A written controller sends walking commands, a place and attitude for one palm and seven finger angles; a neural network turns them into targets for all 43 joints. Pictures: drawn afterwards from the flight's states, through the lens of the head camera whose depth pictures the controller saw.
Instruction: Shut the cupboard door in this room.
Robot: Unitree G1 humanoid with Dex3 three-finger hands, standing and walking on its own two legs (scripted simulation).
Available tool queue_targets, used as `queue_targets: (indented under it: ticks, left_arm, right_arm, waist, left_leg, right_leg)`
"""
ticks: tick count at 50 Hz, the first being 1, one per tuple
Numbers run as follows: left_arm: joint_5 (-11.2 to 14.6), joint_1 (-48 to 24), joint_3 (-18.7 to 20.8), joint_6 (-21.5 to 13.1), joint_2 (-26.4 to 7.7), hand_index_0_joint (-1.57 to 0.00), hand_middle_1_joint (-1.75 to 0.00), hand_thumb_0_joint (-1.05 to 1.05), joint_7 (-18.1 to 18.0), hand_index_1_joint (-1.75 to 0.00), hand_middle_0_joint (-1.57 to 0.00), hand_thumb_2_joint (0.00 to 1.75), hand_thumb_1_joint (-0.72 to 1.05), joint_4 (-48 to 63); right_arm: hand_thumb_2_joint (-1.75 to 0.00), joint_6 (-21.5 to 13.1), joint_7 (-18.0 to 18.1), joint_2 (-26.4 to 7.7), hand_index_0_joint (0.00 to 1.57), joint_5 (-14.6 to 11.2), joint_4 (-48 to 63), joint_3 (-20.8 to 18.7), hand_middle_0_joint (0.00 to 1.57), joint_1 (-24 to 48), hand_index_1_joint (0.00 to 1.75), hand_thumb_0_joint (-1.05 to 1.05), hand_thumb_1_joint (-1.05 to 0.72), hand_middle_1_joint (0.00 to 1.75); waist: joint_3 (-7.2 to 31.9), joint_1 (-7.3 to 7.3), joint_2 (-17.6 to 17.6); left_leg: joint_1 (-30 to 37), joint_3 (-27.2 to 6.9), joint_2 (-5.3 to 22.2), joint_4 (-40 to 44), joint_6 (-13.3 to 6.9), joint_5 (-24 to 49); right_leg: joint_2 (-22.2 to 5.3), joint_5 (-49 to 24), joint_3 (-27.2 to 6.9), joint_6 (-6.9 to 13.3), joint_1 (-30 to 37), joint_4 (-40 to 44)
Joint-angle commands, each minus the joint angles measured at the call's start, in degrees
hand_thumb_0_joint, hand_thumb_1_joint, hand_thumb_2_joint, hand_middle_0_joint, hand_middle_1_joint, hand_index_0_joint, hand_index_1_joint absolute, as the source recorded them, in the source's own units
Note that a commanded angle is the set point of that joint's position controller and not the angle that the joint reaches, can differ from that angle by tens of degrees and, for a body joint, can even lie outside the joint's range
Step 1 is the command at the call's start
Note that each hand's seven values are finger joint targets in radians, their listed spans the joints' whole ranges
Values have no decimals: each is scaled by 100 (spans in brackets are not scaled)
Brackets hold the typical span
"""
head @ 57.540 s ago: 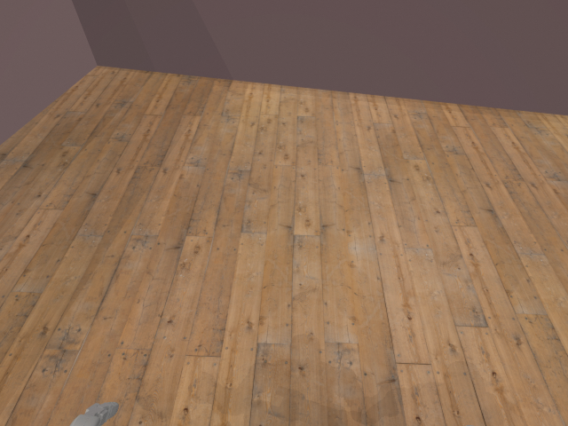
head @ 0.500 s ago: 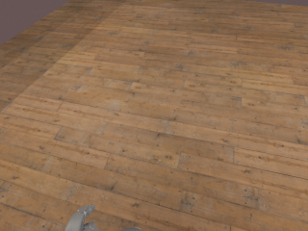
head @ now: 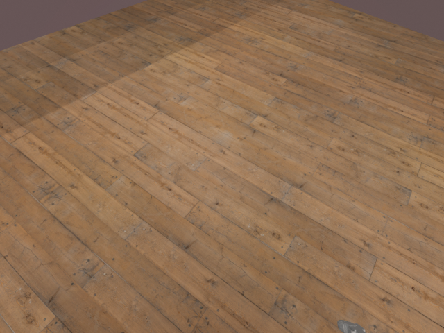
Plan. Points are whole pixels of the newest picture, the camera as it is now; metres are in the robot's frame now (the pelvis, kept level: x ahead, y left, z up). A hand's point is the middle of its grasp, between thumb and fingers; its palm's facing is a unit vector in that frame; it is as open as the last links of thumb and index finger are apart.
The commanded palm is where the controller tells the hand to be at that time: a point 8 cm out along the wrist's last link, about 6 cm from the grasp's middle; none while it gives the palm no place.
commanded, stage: turn or walk to find it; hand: left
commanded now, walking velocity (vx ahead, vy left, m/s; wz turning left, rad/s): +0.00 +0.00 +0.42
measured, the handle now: out of the picture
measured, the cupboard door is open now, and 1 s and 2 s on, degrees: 42 42 42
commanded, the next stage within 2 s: none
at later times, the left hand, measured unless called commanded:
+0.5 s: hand out of the picture +0.10 +0.19 -0.14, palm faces +0.16 -0.95 -0.26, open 7.4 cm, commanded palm none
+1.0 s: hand out of the picture -0.08 +0.18 -0.16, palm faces +0.46 -0.84 -0.28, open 7.3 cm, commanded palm none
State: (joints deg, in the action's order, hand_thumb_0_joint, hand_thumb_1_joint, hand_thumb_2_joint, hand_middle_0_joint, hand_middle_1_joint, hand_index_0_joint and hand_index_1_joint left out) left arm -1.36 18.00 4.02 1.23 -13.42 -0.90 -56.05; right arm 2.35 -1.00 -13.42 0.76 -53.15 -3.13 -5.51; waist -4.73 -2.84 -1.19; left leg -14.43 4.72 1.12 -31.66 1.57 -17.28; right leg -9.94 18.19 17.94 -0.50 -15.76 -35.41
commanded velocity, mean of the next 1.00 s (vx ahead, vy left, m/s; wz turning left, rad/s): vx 0.00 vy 0.00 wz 0.42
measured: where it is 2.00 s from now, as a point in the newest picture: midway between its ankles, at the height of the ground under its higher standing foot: outside the picture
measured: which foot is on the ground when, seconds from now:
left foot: down 0.00-0.50, up 0.52-1.00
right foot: down 0.00-0.00, up 0.02-0.48, down 0.50-1.00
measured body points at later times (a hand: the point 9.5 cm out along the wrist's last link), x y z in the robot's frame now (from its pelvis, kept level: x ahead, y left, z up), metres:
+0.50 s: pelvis +0.01 -0.02 +0.00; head +0.06 -0.03 +0.45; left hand +0.09 +0.24 -0.12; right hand +0.06 -0.26 -0.16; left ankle -0.01 +0.11 -0.73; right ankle +0.01 -0.13 -0.73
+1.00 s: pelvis +0.01 -0.02 +0.00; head +0.05 +0.00 +0.45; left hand -0.10 +0.22 -0.14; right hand +0.22 -0.20 -0.14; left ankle -0.05 +0.09 -0.72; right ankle +0.01 -0.13 -0.73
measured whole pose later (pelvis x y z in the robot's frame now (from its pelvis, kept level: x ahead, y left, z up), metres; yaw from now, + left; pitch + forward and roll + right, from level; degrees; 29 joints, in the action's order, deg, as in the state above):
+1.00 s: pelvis +0.01 -0.02 +0.00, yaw +24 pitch +0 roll +1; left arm -1.5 17.1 3.5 0.6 -12.7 -1.2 -55.0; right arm 3.2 -0.9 -13.8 0.8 -53.8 -3.2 -4.8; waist -5.8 -2.4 -0.8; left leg -17.2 4.8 0.8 -36.7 2.9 -20.5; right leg -8.2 21.0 15.9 -0.2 -11.4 -33.3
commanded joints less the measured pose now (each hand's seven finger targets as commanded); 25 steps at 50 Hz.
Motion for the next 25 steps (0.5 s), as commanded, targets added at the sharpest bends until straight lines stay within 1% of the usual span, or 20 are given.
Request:
queue_targets:
  ticks: [1, 2, 3, 4, 5, 6, 7, 8, 9, 11, 13, 14, 16, 18, 20, 21, 22, 23, 24, 25]
  left_arm:
    - [38, -553, 24, 5, -524, -20, -30, 0, -23, -30, -20, 90, 90, 668]
    - [18, -646, 53, 30, -518, -20, -30, 0, -23, -30, -20, 90, 90, 611]
    - [19, -685, 75, 40, -524, -20, -30, 0, 2, -30, -20, 90, 90, 516]
    - [16, -630, 95, 50, -567, -20, -30, 0, 38, -30, -20, 90, 90, 436]
    - [21, -566, 102, 63, -562, -20, -30, 0, 58, -30, -20, 90, 90, 374]
    - [29, -444, 102, 69, -543, -20, -30, 0, 66, -30, -20, 90, 90, 339]
    - [33, -406, 98, 74, -534, -20, -30, 0, 62, -30, -20, 90, 90, 321]
    - [34, -412, 95, 70, -550, -20, -30, 0, 66, -30, -20, 90, 90, 310]
    - [41, -412, 92, 78, -514, -20, -30, 0, 57, -30, -20, 90, 90, 339]
    - [46, -550, 83, 88, -501, -20, -30, 0, 36, -30, -20, 90, 90, 411]
    - [54, -795, 69, 71, -472, -20, -30, 0, 28, -30, -20, 90, 90, 533]
    - [63, -884, 60, 72, -419, -20, -30, 0, 24, -30, -20, 90, 90, 586]
    - [76, -1059, 32, 51, -348, -20, -30, 0, 24, -30, -20, 90, 90, 686]
    - [87, -1139, 17, 21, -306, -20, -30, 0, 24, -30, -20, 90, 90, 736]
    - [122, -1047, 4, -17, -258, -20, -30, 0, 11, -30, -20, 90, 90, 747]
    - [137, -952, 16, -40, -268, -20, -30, 0, 1, -30, -20, 90, 90, 730]
    - [150, -825, 18, -71, -293, -20, -30, 0, -7, -30, -20, 90, 90, 701]
    - [150, -616, 38, -121, -386, -20, -30, 0, -22, -30, -20, 90, 90, 661]
    - [110, -389, 90, -183, -630, -20, -30, 0, -54, -30, -20, 90, 90, 590]
    - [16, -186, 194, -220, -1161, -20, -30, 0, -110, -30, -20, 90, 90, 540]
  right_arm:
    - [-90, -92, 118, -1444, 20, 18, 96, -345, 20, -1038, 30, 0, -90, 30]
    - [-90, -118, 158, -1186, 20, 32, 131, -279, 20, -820, 30, 0, -90, 30]
    - [-90, -125, 212, -1065, 20, 44, 199, -248, 20, -526, 30, 0, -90, 30]
    - [-90, -129, 230, -997, 20, 44, 249, -214, 20, -320, 30, 0, -90, 30]
    - [-90, -152, 234, -935, 20, 35, 252, -178, 20, -276, 30, 0, -90, 30]
    - [-90, -178, 236, -878, 20, 21, 255, -160, 20, -272, 30, 0, -90, 30]
    - [-90, -191, 234, -861, 20, 11, 251, -156, 20, -325, 30, 0, -90, 30]
    - [-90, -204, 233, -838, 20, -4, 233, -153, 20, -394, 30, 0, -90, 30]
    - [-90, -207, 231, -841, 20, -1, 233, -161, 20, -456, 30, 0, -90, 30]
    - [-90, -202, 227, -803, 20, 5, 192, -174, 20, -597, 30, 0, -90, 30]
    - [-90, -195, 223, -808, 20, 23, 169, -198, 20, -777, 30, 0, -90, 30]
    - [-90, -187, 224, -823, 20, 38, 162, -211, 20, -813, 30, 0, -90, 30]
    - [-90, -175, 221, -842, 20, 55, 148, -240, 20, -882, 30, 0, -90, 30]
    - [-90, -163, 216, -834, 20, 69, 145, -263, 20, -924, 30, 0, -90, 30]
    - [-90, -153, 214, -857, 20, 77, 165, -280, 20, -890, 30, 0, -90, 30]
    - [-90, -149, 209, -850, 20, 76, 166, -287, 20, -865, 30, 0, -90, 30]
    - [-90, -143, 201, -836, 20, 54, 171, -298, 20, -848, 30, 0, -90, 30]
    - [-90, -144, 186, -774, 20, 18, 192, -288, 20, -799, 30, 0, -90, 30]
    - [-90, -156, 150, -567, 20, -23, 227, -267, 20, -824, 30, 0, -90, 30]
    - [-90, -165, 118, -177, 20, -55, 356, -203, 20, -804, 30, 0, -90, 30]
  waist:
    - [965, 689, 1417]
    - [750, 609, 1288]
    - [610, 496, 1375]
    - [418, 405, 1211]
    - [318, 334, 1047]
    - [356, 272, 940]
    - [361, 266, 850]
    - [381, 262, 785]
    - [404, 269, 858]
    - [376, 319, 959]
    - [373, 409, 948]
    - [406, 436, 1026]
    - [480, 485, 1053]
    - [592, 504, 1105]
    - [782, 450, 1152]
    - [856, 393, 1142]
    - [968, 320, 1119]
    - [1054, 180, 911]
    - [1213, 91, 357]
    - [1208, -9, -1320]
  left_leg:
    - [1409, -2504, 2491, 1369, -1469, 3103]
    - [1072, -2194, 2106, 1471, -1402, 2560]
    - [839, -2065, 1820, 1428, -1303, 2258]
    - [662, -1859, 1594, 1441, -1173, 2131]
    - [581, -1697, 1413, 1478, -1060, 2172]
    - [630, -1572, 1306, 1487, -1002, 2218]
    - [641, -1505, 1230, 1493, -969, 2247]
    - [619, -1479, 1171, 1523, -939, 2191]
    - [624, -1490, 1166, 1537, -949, 2101]
    - [669, -1673, 1184, 1547, -1004, 2021]
    - [720, -1893, 1238, 1486, -1089, 2108]
    - [734, -1968, 1250, 1450, -1122, 2128]
    - [783, -2087, 1228, 1305, -1144, 2331]
    - [741, -2196, 1167, 1149, -1138, 2648]
    - [680, -2298, 1127, 927, -1124, 3119]
    - [635, -2321, 1058, 781, -1071, 3315]
    - [478, -2304, 955, 614, -961, 3263]
    - [126, -2259, 790, 357, -764, 2846]
    - [-643, -1954, 476, -110, -429, 1745]
    - [-1871, -890, -394, -1371, 24, -828]
  right_leg:
    - [165, 1980, -1249, -365, -1772, -2430]
    - [140, 1603, -1419, -337, -1743, -2628]
    - [157, 1230, -1545, -365, -1791, -2769]
    - [236, 881, -1601, -382, -1782, -2923]
    - [280, 609, -1621, -402, -1750, -2995]
    - [328, 437, -1597, -432, -1724, -3005]
    - [357, 330, -1575, -461, -1690, -2992]
    - [370, 246, -1573, -475, -1643, -2945]
    - [380, 235, -1581, -505, -1615, -2868]
    - [403, 274, -1609, -538, -1643, -2648]
    - [442, 448, -1603, -550, -1592, -2304]
    - [472, 552, -1613, -545, -1536, -2121]
    - [559, 699, -1565, -533, -1378, -1659]
    - [686, 732, -1507, -497, -1072, -1220]
    - [812, 668, -1469, -440, -637, -595]
    - [882, 463, -1442, -411, -377, -197]
    - [909, 33, -1427, -386, 33, 352]
    - [830, -682, -1460, -361, 681, 1175]
    - [202, -1287, -1945, -210, 1677, 1673]
    - [-1362, -2335, -3324, 386, 2384, 1720]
